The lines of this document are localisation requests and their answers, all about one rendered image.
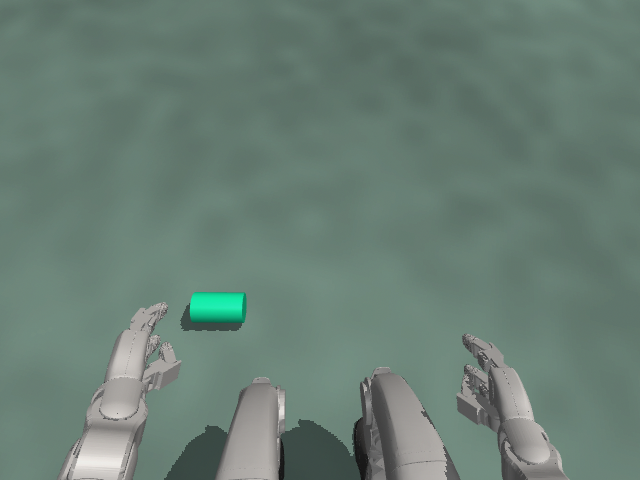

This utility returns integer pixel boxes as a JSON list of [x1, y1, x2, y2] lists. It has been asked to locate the can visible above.
[[190, 292, 247, 323]]

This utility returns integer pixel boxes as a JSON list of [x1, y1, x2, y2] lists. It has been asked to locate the left robot arm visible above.
[[57, 377, 148, 480]]

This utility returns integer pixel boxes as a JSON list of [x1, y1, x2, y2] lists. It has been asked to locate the left robot hand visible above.
[[104, 302, 181, 394]]

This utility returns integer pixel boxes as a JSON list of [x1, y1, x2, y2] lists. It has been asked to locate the right robot arm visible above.
[[498, 418, 570, 480]]

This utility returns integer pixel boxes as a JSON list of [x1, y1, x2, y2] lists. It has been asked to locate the right robot hand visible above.
[[457, 334, 535, 434]]

